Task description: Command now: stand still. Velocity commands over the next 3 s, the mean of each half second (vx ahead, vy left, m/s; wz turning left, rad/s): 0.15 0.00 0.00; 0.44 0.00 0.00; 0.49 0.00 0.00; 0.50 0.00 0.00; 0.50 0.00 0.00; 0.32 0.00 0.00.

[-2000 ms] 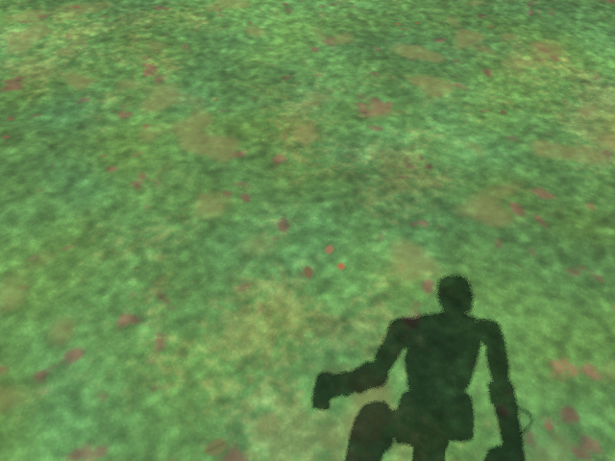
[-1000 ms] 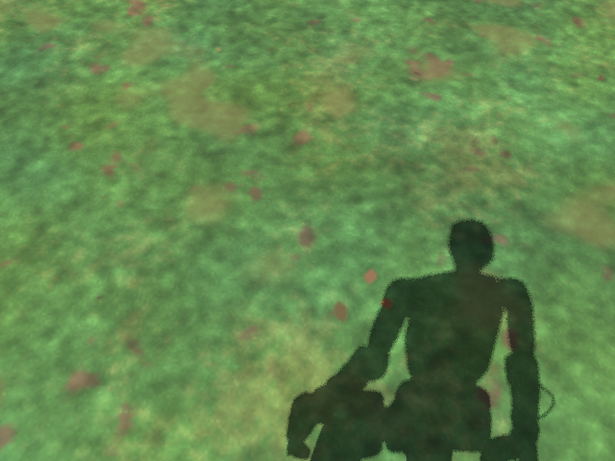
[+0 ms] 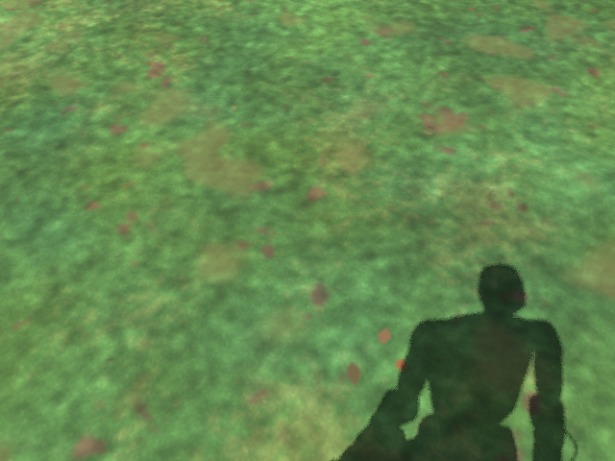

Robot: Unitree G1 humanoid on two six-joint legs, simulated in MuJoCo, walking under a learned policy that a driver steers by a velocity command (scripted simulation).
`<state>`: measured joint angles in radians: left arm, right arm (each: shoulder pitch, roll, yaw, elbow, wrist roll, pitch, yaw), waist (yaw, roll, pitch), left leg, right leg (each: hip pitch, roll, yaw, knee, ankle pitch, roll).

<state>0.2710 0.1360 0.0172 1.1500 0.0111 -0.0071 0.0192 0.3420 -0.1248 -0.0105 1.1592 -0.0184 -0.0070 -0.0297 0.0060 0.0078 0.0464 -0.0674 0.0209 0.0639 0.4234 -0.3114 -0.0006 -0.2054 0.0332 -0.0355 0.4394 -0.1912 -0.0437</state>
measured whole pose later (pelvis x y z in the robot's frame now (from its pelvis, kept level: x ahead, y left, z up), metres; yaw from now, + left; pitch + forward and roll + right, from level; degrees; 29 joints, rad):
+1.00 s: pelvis +0.31 -0.03 -0.03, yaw -1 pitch +0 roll +0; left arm 0.50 0.15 0.02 1.14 0.01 -0.09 0.01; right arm 0.00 -0.16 -0.05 0.92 -0.03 -0.08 0.02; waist 0.03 -0.02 0.08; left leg -0.46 -0.03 0.12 0.55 -0.10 0.13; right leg 0.07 0.03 -0.07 0.55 -0.48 -0.06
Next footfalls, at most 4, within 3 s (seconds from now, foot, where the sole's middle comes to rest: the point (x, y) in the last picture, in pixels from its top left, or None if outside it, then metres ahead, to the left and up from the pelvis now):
0.50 right None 0.14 -0.12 -0.78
0.98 left None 0.47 0.04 -0.78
1.54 right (380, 352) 0.79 -0.13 -0.78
2.10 left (309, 256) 1.09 0.04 -0.78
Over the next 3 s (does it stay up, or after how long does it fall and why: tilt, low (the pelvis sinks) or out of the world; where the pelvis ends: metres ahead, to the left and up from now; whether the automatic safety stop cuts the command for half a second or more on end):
stays up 1.35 -0.07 0.01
